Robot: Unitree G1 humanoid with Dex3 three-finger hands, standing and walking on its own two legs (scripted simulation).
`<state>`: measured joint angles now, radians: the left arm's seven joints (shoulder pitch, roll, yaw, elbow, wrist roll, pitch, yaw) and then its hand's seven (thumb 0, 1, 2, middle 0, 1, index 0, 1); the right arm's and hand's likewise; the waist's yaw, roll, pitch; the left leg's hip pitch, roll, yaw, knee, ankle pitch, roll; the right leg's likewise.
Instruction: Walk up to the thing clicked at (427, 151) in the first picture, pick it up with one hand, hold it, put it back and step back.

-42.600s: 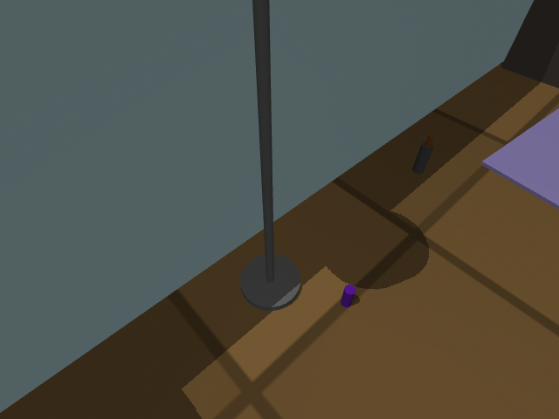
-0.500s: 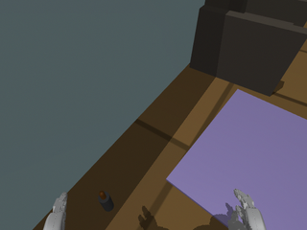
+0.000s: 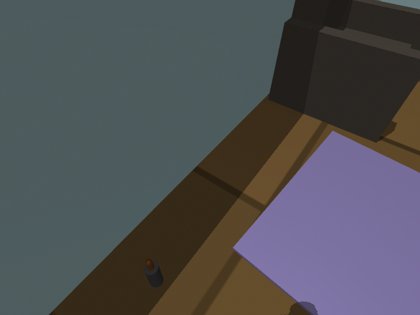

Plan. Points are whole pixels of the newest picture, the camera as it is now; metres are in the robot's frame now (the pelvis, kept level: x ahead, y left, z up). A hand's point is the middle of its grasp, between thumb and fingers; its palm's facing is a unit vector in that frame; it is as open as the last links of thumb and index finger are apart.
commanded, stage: stand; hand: left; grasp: from above
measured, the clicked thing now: (152, 271) +0.43 +0.24 -0.65
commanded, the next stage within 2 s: none
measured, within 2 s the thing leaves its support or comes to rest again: neither
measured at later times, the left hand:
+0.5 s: hand out of the picture +0.04 +0.25 -0.14, palm faces -0.02 -0.94 -0.35, open 7.3 cm
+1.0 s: hand out of the picture +0.06 +0.25 -0.14, palm faces -0.03 -0.94 -0.34, open 7.3 cm
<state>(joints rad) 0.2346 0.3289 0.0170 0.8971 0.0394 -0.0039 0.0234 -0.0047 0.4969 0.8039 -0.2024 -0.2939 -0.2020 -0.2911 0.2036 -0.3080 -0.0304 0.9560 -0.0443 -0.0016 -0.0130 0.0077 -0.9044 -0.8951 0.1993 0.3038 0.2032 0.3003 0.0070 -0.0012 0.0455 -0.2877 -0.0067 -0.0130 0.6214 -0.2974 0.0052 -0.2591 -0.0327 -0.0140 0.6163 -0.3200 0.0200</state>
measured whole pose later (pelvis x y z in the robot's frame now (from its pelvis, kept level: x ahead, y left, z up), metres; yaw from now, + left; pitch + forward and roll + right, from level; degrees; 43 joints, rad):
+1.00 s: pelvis +0.00 +0.00 +0.02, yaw +0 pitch -3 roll +0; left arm 0.12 0.33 0.00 1.16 0.02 -0.01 0.00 0.00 0.91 0.90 -0.21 -0.30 -0.21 -0.30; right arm 0.13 -0.33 -0.01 1.15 -0.02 0.00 -0.01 0.00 -0.90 -0.89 0.20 0.30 0.20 0.30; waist 0.00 0.01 0.07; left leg -0.14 0.00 -0.02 0.35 -0.16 0.00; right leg -0.11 -0.03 -0.02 0.35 -0.18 0.02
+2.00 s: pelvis +0.01 -0.01 +0.02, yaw +0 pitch -2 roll +0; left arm 0.13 0.34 0.01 1.15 0.02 -0.01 0.00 0.00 0.91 0.90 -0.21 -0.30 -0.21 -0.30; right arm 0.12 -0.34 0.00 1.15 -0.01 -0.01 0.00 0.00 -0.90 -0.89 0.20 0.30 0.20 0.30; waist -0.01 0.01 0.06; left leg -0.12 0.00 -0.02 0.32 -0.16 -0.01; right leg -0.09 -0.02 -0.02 0.32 -0.19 0.02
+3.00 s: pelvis -0.15 +0.02 +0.00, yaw -2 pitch -2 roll +1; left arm 0.16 0.34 0.06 0.85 0.04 0.03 0.00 0.00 0.90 0.90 -0.21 -0.30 -0.21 -0.30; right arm 0.15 -0.41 -0.05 0.88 0.01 0.05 -0.02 0.00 -0.90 -0.89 0.20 0.30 0.21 0.30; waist 0.00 0.02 0.14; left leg -0.47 -0.13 -0.14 1.15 -0.49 0.00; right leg -0.29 -0.02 0.06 0.61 -0.29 0.00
